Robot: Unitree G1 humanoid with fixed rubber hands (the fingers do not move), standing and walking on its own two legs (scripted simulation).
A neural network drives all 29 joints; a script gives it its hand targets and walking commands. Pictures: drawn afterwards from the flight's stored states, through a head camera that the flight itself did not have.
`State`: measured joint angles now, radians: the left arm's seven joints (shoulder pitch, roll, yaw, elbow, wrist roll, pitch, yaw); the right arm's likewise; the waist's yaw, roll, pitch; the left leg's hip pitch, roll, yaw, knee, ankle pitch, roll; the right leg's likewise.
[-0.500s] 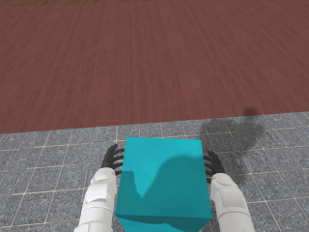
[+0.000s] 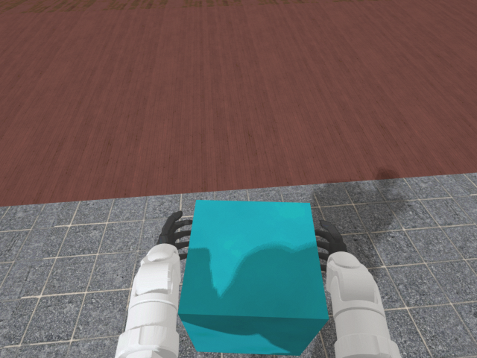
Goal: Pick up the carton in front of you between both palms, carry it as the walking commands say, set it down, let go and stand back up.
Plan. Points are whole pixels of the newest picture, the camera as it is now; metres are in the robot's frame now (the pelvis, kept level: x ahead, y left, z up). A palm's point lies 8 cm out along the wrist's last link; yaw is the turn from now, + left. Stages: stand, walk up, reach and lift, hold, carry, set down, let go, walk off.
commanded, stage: reach and lift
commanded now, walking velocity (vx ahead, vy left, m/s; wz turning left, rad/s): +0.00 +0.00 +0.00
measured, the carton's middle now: (250, 281) +0.30 +0.00 -0.05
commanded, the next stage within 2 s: hold in 0.56 s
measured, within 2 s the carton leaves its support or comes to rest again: neither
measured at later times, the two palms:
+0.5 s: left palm (166, 246) +0.31 +0.15 +0.05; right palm (337, 255) +0.30 -0.15 +0.04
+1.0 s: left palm (163, 246) +0.30 +0.15 +0.06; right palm (340, 255) +0.29 -0.15 +0.05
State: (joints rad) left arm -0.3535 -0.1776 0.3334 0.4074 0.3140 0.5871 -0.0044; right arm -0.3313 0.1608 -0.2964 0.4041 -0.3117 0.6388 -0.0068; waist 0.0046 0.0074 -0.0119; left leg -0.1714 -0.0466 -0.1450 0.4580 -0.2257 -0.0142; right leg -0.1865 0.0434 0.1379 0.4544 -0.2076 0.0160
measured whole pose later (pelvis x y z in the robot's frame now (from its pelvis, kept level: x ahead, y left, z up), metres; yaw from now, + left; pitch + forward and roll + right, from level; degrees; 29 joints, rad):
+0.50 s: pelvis +0.02 +0.00 +0.01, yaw +0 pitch -4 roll +0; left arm -0.28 -0.16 0.25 0.32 0.29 0.66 0.00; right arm -0.25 0.15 -0.22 0.31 -0.28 0.71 -0.02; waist 0.00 0.01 -0.03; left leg -0.09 -0.04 -0.14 0.38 -0.21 -0.01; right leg -0.10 0.04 0.13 0.37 -0.19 0.01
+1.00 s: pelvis +0.00 +0.00 +0.00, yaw +0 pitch -7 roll +0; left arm -0.32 -0.17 0.27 0.29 0.30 0.73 -0.01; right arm -0.29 0.16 -0.24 0.28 -0.30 0.78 -0.01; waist 0.00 0.01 -0.01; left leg -0.06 -0.04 -0.14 0.38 -0.20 -0.01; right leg -0.07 0.04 0.13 0.37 -0.18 0.01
